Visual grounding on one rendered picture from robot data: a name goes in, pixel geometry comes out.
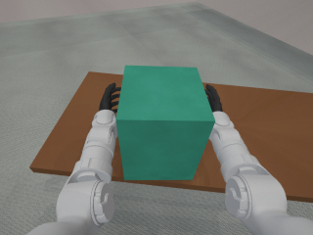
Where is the carton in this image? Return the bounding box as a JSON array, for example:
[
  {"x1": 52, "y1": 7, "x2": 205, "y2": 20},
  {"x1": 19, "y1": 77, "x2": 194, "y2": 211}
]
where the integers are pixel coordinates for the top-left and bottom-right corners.
[{"x1": 115, "y1": 65, "x2": 215, "y2": 180}]

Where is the left robot hand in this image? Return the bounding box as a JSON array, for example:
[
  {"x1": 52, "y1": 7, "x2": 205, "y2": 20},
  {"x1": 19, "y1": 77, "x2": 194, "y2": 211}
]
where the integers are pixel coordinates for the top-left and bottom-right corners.
[{"x1": 99, "y1": 83, "x2": 121, "y2": 113}]

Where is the robot left forearm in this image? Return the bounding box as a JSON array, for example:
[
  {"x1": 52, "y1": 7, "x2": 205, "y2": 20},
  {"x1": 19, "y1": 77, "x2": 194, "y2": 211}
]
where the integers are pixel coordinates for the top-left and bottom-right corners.
[{"x1": 56, "y1": 110, "x2": 118, "y2": 217}]

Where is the robot right upper arm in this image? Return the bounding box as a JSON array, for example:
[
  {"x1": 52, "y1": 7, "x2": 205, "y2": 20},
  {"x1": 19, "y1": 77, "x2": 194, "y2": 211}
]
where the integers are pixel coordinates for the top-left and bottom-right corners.
[{"x1": 225, "y1": 174, "x2": 313, "y2": 235}]

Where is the robot right forearm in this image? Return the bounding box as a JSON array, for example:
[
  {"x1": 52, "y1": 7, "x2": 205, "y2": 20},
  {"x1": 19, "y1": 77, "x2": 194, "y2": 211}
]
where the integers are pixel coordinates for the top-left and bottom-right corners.
[{"x1": 208, "y1": 111, "x2": 288, "y2": 208}]

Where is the table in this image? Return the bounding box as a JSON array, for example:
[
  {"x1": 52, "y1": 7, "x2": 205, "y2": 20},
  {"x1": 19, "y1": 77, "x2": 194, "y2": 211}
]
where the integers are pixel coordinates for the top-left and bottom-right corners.
[{"x1": 29, "y1": 71, "x2": 313, "y2": 203}]

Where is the right robot hand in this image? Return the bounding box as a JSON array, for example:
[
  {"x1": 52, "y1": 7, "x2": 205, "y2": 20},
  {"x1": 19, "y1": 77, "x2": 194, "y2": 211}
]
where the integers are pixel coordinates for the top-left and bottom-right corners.
[{"x1": 204, "y1": 84, "x2": 223, "y2": 113}]

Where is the robot left upper arm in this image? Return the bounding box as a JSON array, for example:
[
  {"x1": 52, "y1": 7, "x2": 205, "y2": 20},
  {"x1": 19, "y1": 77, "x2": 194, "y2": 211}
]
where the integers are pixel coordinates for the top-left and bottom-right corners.
[{"x1": 26, "y1": 179, "x2": 115, "y2": 235}]

